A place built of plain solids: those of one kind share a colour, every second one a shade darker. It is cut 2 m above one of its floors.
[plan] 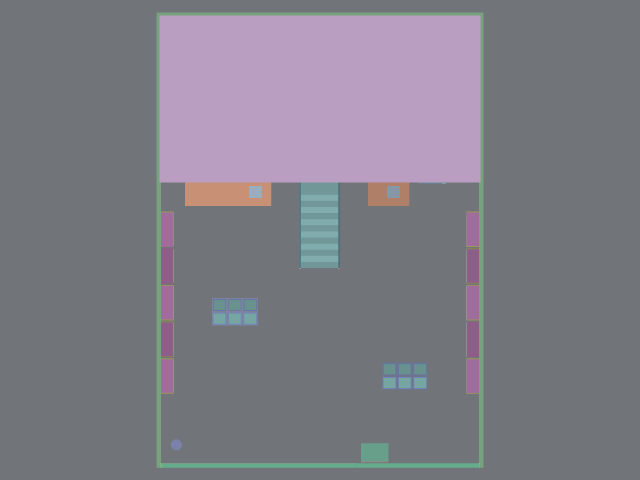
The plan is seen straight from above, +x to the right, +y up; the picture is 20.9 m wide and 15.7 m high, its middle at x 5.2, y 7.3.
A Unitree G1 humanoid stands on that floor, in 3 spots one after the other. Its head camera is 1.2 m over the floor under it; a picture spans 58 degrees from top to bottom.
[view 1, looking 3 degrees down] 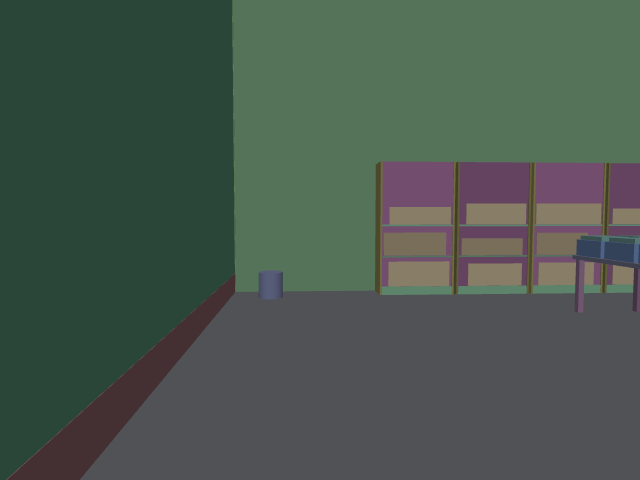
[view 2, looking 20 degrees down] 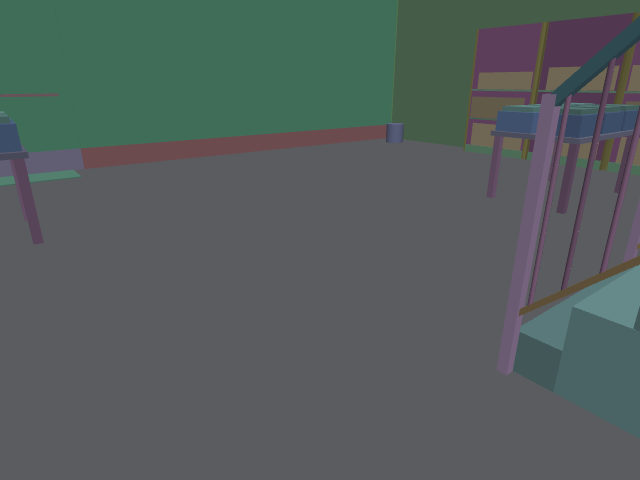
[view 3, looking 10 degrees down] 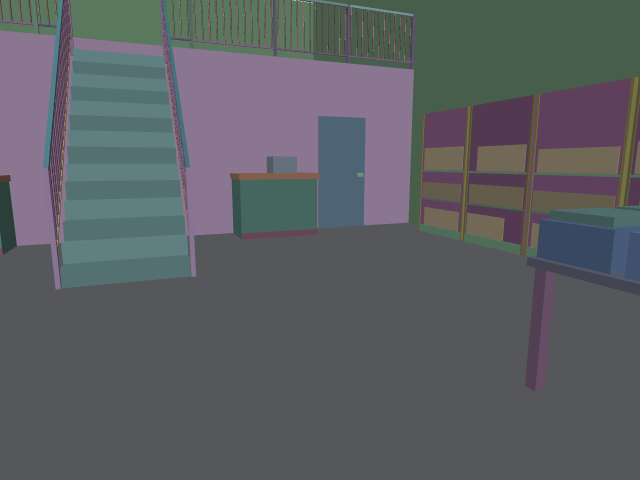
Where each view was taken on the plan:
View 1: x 6.99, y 1.00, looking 177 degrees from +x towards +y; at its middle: wall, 7.01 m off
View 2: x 7.45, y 7.17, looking -127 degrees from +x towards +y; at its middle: ground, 3.51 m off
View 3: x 5.39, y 1.65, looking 68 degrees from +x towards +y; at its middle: ground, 6.91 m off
